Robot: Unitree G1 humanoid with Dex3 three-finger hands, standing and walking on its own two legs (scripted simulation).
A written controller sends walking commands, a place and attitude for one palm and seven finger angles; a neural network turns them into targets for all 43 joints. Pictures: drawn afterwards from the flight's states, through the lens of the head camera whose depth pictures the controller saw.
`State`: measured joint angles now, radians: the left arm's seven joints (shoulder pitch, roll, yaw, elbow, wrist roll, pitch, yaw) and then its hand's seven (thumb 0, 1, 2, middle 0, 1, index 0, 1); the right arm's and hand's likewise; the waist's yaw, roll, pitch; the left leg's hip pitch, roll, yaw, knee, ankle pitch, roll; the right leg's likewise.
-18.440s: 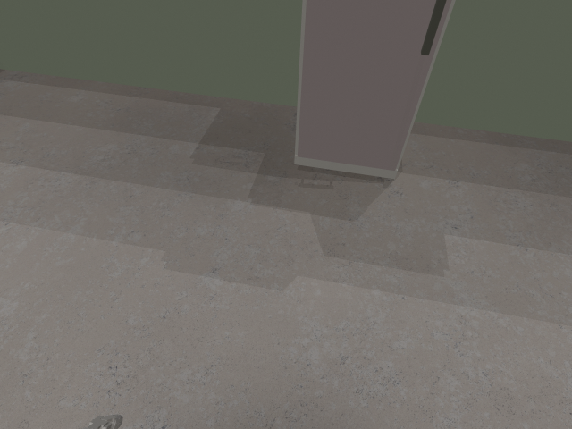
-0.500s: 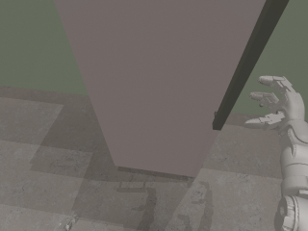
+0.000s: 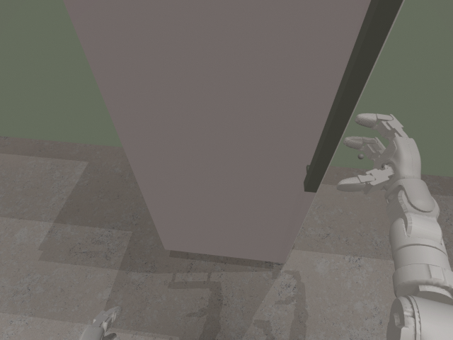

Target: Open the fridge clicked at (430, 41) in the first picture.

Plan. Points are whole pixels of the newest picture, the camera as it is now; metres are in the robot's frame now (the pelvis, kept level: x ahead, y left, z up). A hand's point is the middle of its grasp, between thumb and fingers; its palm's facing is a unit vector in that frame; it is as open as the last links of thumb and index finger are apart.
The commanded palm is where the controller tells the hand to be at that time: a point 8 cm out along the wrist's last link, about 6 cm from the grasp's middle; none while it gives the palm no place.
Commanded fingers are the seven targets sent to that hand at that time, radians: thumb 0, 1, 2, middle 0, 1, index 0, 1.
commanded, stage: feel for the door with the fingertips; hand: right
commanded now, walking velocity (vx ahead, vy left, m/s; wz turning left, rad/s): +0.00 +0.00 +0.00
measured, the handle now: (337, 107) +0.49 -0.15 +0.17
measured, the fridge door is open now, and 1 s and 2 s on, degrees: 0 0 0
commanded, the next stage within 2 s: slide the fingers in behind the handle in 0.72 s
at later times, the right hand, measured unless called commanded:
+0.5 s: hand (354, 147) +0.43 -0.18 +0.13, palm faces +0.03 +1.00 +0.01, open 14.0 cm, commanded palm +0.41 -0.23 +0.12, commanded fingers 0.00 0.50 -0.30 0.30 1.20 0.30 1.20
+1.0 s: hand (353, 139) +0.45 -0.18 +0.13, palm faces +0.02 +1.00 +0.01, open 13.8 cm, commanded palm +0.42 -0.23 +0.12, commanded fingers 0.00 0.50 -0.30 0.30 1.20 0.30 1.20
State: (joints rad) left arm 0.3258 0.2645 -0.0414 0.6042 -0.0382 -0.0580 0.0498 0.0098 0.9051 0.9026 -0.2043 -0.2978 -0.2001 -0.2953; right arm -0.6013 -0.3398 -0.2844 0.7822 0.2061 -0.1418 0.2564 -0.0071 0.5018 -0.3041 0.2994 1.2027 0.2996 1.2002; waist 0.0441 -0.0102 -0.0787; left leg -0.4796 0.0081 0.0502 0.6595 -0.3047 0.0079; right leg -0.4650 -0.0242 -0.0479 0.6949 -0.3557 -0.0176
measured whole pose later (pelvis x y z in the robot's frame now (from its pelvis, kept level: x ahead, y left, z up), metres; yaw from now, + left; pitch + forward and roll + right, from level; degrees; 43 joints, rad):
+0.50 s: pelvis +0.00 +0.01 +0.00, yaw +0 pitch +7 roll +1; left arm 0.35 0.27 -0.04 0.64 -0.03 -0.06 0.05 0.01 0.90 0.90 -0.20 -0.30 -0.20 -0.30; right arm -0.67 -0.35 -0.29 0.85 0.17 -0.18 0.20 -0.01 0.50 -0.30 0.30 1.20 0.30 1.20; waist 0.06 -0.01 -0.06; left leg -0.49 0.00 0.05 0.65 -0.29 0.02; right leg -0.47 -0.03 -0.05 0.68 -0.34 -0.01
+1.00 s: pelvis -0.01 +0.01 +0.00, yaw +1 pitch +9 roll +1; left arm 0.38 0.27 -0.03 0.64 -0.02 -0.04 0.04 0.01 0.91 0.90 -0.20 -0.30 -0.20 -0.30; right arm -0.77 -0.40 -0.33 0.98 0.16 -0.23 0.23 -0.01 0.50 -0.30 0.33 1.23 0.33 1.22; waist 0.07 -0.01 -0.08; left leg -0.54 0.00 0.05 0.68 -0.30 0.02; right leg -0.52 -0.04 -0.05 0.71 -0.35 -0.01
